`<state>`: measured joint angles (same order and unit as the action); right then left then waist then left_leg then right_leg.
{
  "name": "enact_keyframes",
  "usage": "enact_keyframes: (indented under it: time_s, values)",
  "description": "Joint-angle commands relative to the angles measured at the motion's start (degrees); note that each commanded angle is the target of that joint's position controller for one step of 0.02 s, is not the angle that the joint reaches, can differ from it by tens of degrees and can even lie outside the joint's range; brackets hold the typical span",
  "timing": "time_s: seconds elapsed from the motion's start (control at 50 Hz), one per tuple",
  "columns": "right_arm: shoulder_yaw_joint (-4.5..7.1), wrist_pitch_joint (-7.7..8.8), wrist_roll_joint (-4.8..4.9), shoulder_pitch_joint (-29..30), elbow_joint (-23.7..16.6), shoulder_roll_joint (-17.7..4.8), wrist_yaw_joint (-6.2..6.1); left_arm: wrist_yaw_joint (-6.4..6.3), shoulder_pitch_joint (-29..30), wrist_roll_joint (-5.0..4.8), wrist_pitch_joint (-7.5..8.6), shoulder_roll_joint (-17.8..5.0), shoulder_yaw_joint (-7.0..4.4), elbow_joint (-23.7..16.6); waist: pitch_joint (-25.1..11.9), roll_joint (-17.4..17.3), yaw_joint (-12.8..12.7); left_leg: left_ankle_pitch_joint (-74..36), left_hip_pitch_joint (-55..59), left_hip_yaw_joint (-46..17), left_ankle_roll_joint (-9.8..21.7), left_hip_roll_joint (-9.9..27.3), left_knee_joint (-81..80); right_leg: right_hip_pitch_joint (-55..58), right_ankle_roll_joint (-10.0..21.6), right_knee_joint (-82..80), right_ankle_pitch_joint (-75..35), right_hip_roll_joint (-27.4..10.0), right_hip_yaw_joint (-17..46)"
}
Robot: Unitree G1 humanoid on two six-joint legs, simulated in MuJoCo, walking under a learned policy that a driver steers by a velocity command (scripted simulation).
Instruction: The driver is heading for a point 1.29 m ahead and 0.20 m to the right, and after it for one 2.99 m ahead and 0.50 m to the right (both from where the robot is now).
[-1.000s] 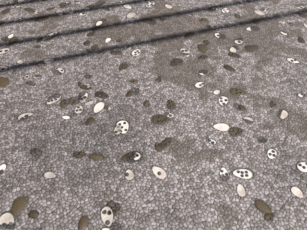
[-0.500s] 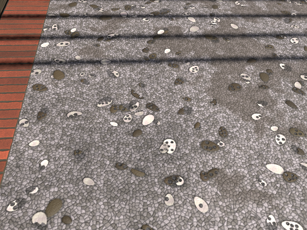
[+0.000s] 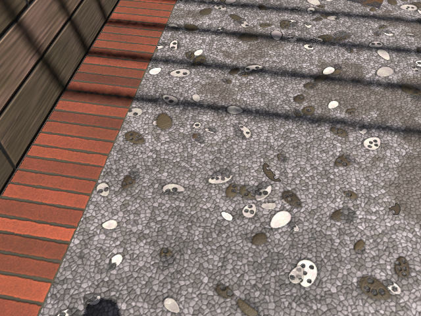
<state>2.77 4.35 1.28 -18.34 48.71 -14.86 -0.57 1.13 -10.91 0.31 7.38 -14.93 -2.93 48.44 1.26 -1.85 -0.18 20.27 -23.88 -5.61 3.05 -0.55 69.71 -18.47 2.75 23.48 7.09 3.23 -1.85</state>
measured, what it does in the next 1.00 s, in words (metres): walks ahead, turning right: left foot, then right foot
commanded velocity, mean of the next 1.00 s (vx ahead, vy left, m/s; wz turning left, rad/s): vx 0.50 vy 0.00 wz -0.30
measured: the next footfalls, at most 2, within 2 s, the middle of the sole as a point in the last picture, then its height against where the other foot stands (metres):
left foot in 0.34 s outside the picture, level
right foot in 0.88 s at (268, 286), level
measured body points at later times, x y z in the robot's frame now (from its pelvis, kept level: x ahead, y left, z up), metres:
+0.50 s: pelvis +0.26 +0.07 +0.00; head +0.28 +0.08 +0.45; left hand +0.35 +0.34 -0.13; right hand +0.36 -0.21 -0.09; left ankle +0.30 +0.16 -0.74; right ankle +0.20 -0.08 -0.65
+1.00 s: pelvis +0.50 -0.04 -0.01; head +0.53 -0.07 +0.44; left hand +0.75 +0.14 -0.11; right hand +0.46 -0.33 -0.14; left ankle +0.44 +0.15 -0.63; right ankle +0.53 -0.13 -0.74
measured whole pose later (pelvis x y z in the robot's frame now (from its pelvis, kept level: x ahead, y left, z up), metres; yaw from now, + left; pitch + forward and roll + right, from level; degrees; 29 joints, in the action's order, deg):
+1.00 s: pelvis +0.50 -0.04 -0.01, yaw -24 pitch +2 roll +0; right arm 3.3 6.2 1.6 -14.6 47.8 -16.3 -0.4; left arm 2.6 -9.6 -0.8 2.8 -15.7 -4.0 41.0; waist 3.1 -0.5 1.2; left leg 23.1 -21.4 -0.3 0.2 5.0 70.9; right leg -23.2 5.3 32.6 11.1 3.9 -2.5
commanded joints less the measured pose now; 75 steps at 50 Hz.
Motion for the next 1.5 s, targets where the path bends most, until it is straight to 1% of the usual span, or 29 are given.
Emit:
enact_keyframes:
  time_s: [0.02,0.1,0.24,0.32,0.34,0.36,0.38,0.4,0.44,0.48,0.62,0.78,0.82,0.86,0.88,0.9,0.92,0.94,0.96,0.98,1.02,1.12,1.24,1.34,1.4,1.44,1.46,1.48,1.5]
  values:
    - [0.62,0.62,-0.28,-1.3,-4.2,-2.3,0.17,0.30,-2.3,0.07,0.58,-4.1,-0.62,-1.2,-3.0,5.1,0.8,-2.9,-10.8,-0.7,0.0,6.6,-2.9,10.3,11.4,-14.3,-2.8,-15.7,18.2]
    - [-0.44,0.62,-1.23,5.9,-7.4,-1.2,0.26,-0.19,-4.8,-0.69,0.35,-7.9,-1.51,0.3,-0.5,4.4,-0.3,-9.8,-13.2,1.8,-1.5,8.3,-16.5,8.2,12.2,-17.5,-6.1,-16.0,12.9]
    - [-0.59,1.79,-0.17,18.4,-11.4,-2.9,1.50,-0.53,-11.6,-2.18,-1.55,-9.6,-1.41,2.7,1.4,6.1,-3.8,-20.1,-5.9,4.3,-2.5,4.0,-36.4,9.4,8.7,-13.6,-4.3,-15.0,10.7]
    - [1.70,2.68,-0.35,9.8,-9.5,-7.4,1.48,-1.07,-10.6,-1.91,-2.70,-9.9,-1.28,2.5,-2.9,6.3,2.5,-14.8,10.2,5.2,-0.1,1.8,-43.2,9.7,5.3,-2.1,-7.7,-13.8,12.0]
    - [3.11,2.79,-1.05,0.5,-7.7,-10.8,0.87,-0.99,-9.7,-1.15,-2.52,-7.0,-0.26,1.4,-9.2,3.5,6.9,-14.5,23.6,-0.1,2.6,7.6,-42.6,3.3,3.1,11.7,-5.9,-10.0,9.0]
    - [4.55,2.17,-2.23,-6.9,-7.0,-16.8,0.48,-1.01,-13.3,-0.49,-1.65,-0.8,1.48,-0.6,-17.5,-10.5,7.3,-12.3,43.5,-19.0,8.6,22.1,-44.4,-15.7,-0.8,33.2,13.0,-2.4,2.6]
    - [4.06,1.83,-2.30,-9.3,-5.9,-14.4,0.81,-1.07,-16.5,-2.38,-0.87,-1.8,1.34,-0.2,-21.6,-16.5,6.7,-3.5,44.9,-35.2,13.2,26.7,-51.3,-24.6,-1.0,45.9,26.0,-1.6,7.7]
    - [2.78,2.15,-1.68,-5.6,-6.5,-9.8,1.10,-1.29,-13.4,-3.47,-0.93,-7.3,-0.22,-0.4,-13.7,-9.5,6.2,-1.8,38.3,-28.9,11.1,24.6,-52.3,-27.8,-0.5,50.5,21.9,-4.6,10.1]
    - [1.30,2.41,-1.32,2.7,-7.1,-5.0,1.59,-1.63,-8.4,-2.53,-1.94,-6.8,-0.75,-1.3,-5.7,-4.2,3.1,-8.4,25.3,-14.2,8.0,19.3,-55.3,-25.2,-0.7,47.5,12.7,-8.6,8.5]
    - [1.17,2.83,-1.75,6.0,-6.5,-3.8,1.72,-1.36,-8.5,-2.10,-3.48,-4.9,-1.07,-1.6,-2.6,-5.4,0.5,-13.8,18.1,-5.9,6.8,16.2,-59.1,-20.5,-1.1,44.2,8.0,-10.6,8.3]
    - [2.66,2.98,-2.14,3.4,-2.8,-7.0,0.16,-0.16,-1.4,-1.67,-4.96,-2.3,-0.98,-5.8,0.7,-1.4,0.5,-24.9,18.6,7.8,7.2,15.8,-62.1,-24.2,-2.0,30.8,-6.0,-10.2,8.1]
    - [3.64,0.66,-0.56,-1.8,-0.1,-10.4,-0.45,2.71,12.5,-1.68,-4.74,-2.1,-0.35,-13.0,4.8,-0.8,4.6,-28.6,28.1,15.5,4.9,18.2,-58.4,-23.9,1.2,15.5,-4.0,-8.5,0.0]
    - [4.01,-0.06,-0.25,-0.9,-0.3,-12.0,-0.63,3.05,11.4,-1.67,-4.92,-3.4,-1.05,-13.9,2.5,-2.6,2.6,-45.2,29.4,17.4,3.7,18.2,-52.4,-18.0,3.3,14.4,1.6,-5.5,-3.4]
    - [4.34,-1.00,0.10,0.5,-0.9,-13.5,-1.01,2.74,0.9,-1.88,-5.20,-6.9,-3.17,-12.0,-4.1,-3.9,-3.8,-61.4,27.7,19.5,2.2,16.6,-36.8,-2.9,6.2,12.2,4.3,-0.2,-6.5]
    - [3.96,-1.01,0.03,0.6,-1.4,-12.8,-1.25,1.79,-9.0,-1.85,-5.46,-10.8,-5.34,-9.3,-9.3,-1.9,-8.6,-55.5,19.2,20.3,-0.1,14.1,-22.7,13.3,8.6,8.7,1.0,1.0,-4.1]
    - [2.14,-0.22,-2.20,-1.6,-3.7,-6.7,-1.01,0.39,-13.4,-1.90,-5.92,-17.1,-6.88,-8.2,-13.3,10.9,-6.8,-14.2,-2.3,19.7,-3.2,8.4,-2.1,31.3,14.0,7.2,0.5,-12.7,18.5]
    - [0.62,2.36,-1.38,-3.3,-5.9,-4.0,-0.15,0.71,-12.0,-1.36,-4.87,-18.4,-6.20,-10.4,-23.2,15.2,-3.6,14.6,-17.0,5.9,-4.5,-1.2,11.5,41.8,23.8,-4.0,9.7,-23.8,50.2]
    - [1.89,3.86,1.05,3.7,-6.8,-8.9,0.55,1.15,-12.3,-0.94,-4.21,-12.7,-4.63,-9.6,-19.4,7.2,-6.9,9.9,-22.8,0.3,-3.3,2.1,13.0,39.5,19.8,-7.3,8.2,-22.7,44.5]
    - [1.73,4.26,1.89,4.4,-6.6,-8.7,0.75,1.20,-10.0,-1.01,-3.78,-9.9,-3.80,-8.9,-12.4,6.4,-5.0,4.9,-23.1,1.6,-1.9,5.0,9.2,31.5,17.1,-6.5,3.2,-21.1,33.9]
    - [1.70,4.01,0.87,4.3,-5.4,-8.1,0.18,1.17,-5.1,-1.17,-3.55,-7.7,-3.04,-9.6,-8.3,2.0,-2.3,0.5,-19.5,2.1,-1.8,8.1,4.7,22.1,14.4,-6.4,-2.7,-18.5,26.1]
    - [2.27,2.18,-0.15,1.7,-3.7,-8.2,0.18,1.08,-0.7,-0.13,-2.93,-4.6,-1.99,-10.2,-6.0,4.5,1.0,-4.1,-11.9,1.5,-1.9,10.7,0.0,11.9,12.5,-9.0,-10.2,-15.2,18.0]
    - [1.80,-0.40,-0.40,4.4,-4.1,-5.5,-0.06,0.24,-3.8,0.23,-1.15,-6.7,-2.51,-6.5,-1.9,4.1,0.7,-14.6,-15.8,1.5,-3.7,10.5,-8.6,9.3,11.0,-13.8,-18.9,-14.0,7.9]
    - [1.12,0.43,0.06,12.3,-6.2,-3.8,1.35,-0.98,-5.4,0.29,-1.16,-7.4,-2.25,-4.2,1.5,4.6,-2.9,-29.6,-17.2,2.1,-2.4,6.5,-27.7,14.6,6.7,-16.6,-14.6,-13.8,0.3]
    - [0.36,0.74,-0.07,17.7,-9.9,-2.7,3.49,-1.66,-8.2,-0.29,-2.74,-8.0,-2.53,-1.5,3.9,3.9,-4.8,-23.7,-21.9,5.1,-0.4,5.0,-34.3,25.6,6.4,-12.7,-22.2,-17.6,-2.6]
    - [1.05,0.48,-0.11,15.6,-11.5,-4.3,4.48,-2.55,-6.2,-0.58,-4.08,-10.2,-3.02,-2.1,0.4,6.4,-1.9,-14.8,-14.7,10.2,2.4,1.1,-34.8,27.7,4.8,-4.0,-45.5,-18.1,-5.1]
    - [3.04,0.01,-0.11,4.7,-9.9,-8.1,4.21,-3.25,-4.6,-0.66,-4.90,-11.7,-3.22,-2.6,-6.3,7.6,4.4,-12.4,1.0,12.3,5.4,-3.2,-36.1,24.6,2.9,11.8,-57.4,-16.7,-7.0]
    - [4.78,-0.21,-0.19,-4.5,-8.1,-11.8,3.33,-3.51,-3.8,-0.75,-4.66,-11.4,-2.88,-3.4,-11.1,4.5,9.4,-16.1,17.4,6.6,8.2,-1.4,-39.7,14.4,0.8,26.6,-46.8,-14.2,-7.6]
    - [6.18,-0.36,-0.13,-8.4,-7.6,-17.8,2.40,-2.47,-10.2,1.19,-3.12,-3.8,-0.47,-5.5,-18.1,-10.1,5.4,-15.4,40.7,-19.3,17.5,13.7,-38.9,-10.2,-2.7,48.9,0.9,-4.7,-6.2]
    - [5.15,0.13,-0.16,-9.4,-8.4,-15.4,2.51,-1.14,-8.9,0.40,-0.61,-4.1,0.29,-6.2,-25.9,-9.8,6.0,-7.2,49.8,-43.4,23.5,20.2,-49.3,-23.1,-2.8,59.0,26.7,1.8,6.1]
Velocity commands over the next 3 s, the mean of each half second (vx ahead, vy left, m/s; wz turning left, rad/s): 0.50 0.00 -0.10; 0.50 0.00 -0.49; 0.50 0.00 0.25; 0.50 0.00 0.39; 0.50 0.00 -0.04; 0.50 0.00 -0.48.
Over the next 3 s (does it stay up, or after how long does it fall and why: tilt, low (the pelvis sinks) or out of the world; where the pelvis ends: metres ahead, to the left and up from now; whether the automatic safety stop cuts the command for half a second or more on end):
stays up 1.57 -0.23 -0.02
